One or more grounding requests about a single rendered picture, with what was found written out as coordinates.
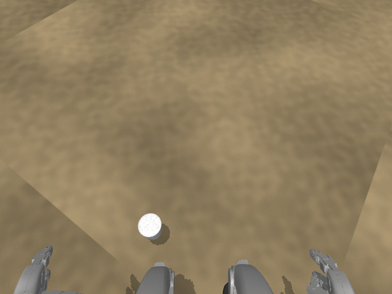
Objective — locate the left robot hand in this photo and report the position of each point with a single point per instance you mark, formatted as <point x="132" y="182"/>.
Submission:
<point x="35" y="276"/>

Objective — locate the cup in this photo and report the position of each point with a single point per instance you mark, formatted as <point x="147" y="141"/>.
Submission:
<point x="150" y="226"/>

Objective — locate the right robot hand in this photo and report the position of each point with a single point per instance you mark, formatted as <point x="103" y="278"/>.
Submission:
<point x="336" y="282"/>

